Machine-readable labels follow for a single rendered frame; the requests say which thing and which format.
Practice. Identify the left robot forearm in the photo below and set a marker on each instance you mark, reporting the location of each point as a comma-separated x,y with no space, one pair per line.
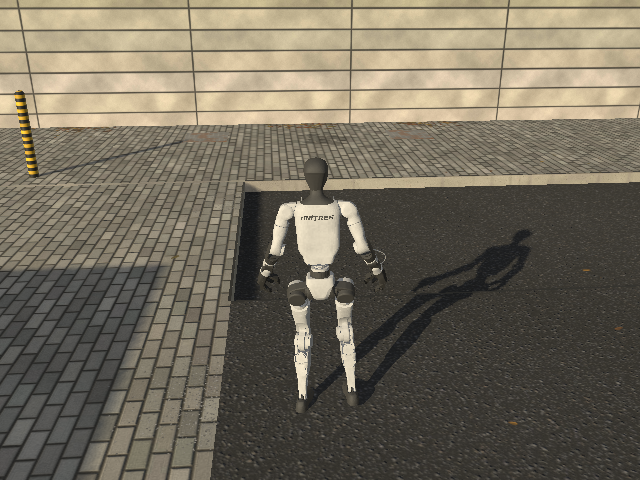
269,262

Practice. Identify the right robot forearm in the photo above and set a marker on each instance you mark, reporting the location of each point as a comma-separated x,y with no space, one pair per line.
371,260

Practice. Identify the robot right hand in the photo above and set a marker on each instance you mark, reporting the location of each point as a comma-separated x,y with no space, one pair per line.
380,277

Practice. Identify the robot left foot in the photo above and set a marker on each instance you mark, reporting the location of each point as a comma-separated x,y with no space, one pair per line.
302,405

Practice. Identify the robot left hand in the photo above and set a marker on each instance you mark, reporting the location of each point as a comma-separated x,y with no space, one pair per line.
262,280

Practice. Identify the robot left upper arm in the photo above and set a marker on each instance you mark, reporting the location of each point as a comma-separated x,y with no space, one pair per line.
286,212

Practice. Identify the robot right upper arm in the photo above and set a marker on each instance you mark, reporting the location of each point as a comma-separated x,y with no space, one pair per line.
349,210

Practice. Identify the humanoid robot head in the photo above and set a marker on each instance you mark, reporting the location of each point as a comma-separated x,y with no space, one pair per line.
316,173

